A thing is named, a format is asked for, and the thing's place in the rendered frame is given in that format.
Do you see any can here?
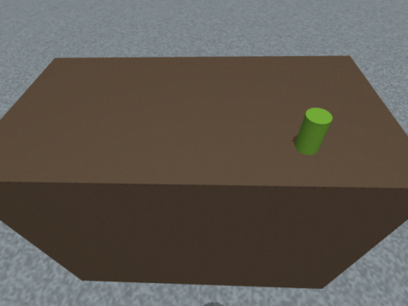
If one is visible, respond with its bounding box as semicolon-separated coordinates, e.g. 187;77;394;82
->
295;108;333;155

